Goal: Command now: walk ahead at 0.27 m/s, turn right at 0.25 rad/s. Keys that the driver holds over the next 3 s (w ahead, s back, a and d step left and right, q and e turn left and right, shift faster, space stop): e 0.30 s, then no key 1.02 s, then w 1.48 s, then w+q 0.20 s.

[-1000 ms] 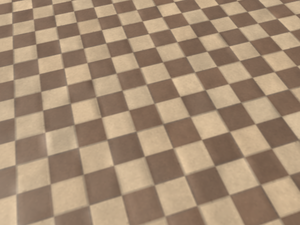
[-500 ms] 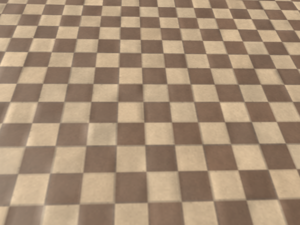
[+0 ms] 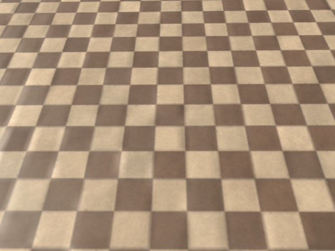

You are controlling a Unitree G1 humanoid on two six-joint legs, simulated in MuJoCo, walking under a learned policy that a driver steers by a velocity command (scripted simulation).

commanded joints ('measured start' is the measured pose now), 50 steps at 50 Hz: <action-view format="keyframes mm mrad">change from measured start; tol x16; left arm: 1 -9 187 41 -35 -3 -3 8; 28 -258 217 33 -220 17 65 10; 50 -268 76 2 25 -4 52 27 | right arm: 1 -7 -57 -10 -62 10 -31 -24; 4 345 -231 -51 -10 -34 -58 -70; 10 94 -64 -6 -43 17 -30 -80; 50 184 -34 0 222 23 10 -81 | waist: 1 -57 -159 28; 5 -136 274 -394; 9 -50 95 -66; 25 -58 77 -73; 28 -94 -306 -74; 50 -69 10 3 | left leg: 1 180 -80 40 -104 28 22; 3 538 9 -39 -214 188 66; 5 754 473 -530 -235 671 226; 10 340 244 -101 -355 497 169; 25 294 250 7 -266 161 182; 29 140 14 31 105 -403 -4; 34 189 -15 -7 120 -258 -10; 42 469 70 -97 -317 99 3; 50 350 62 -109 -346 17 32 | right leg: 1 -128 -197 141 121 754 -117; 3 -267 -105 94 414 628 -55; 5 -524 75 11 916 -303 -30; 13 -513 -45 -4 927 -41 20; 24 -365 -20 -76 409 -37 -9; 26 -205 -20 -48 153 130 -29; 28 -145 -396 380 1 453 -160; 34 -183 -226 120 52 582 -172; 43 -301 -90 82 80 137 -46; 50 -207 -100 73 87 200 -32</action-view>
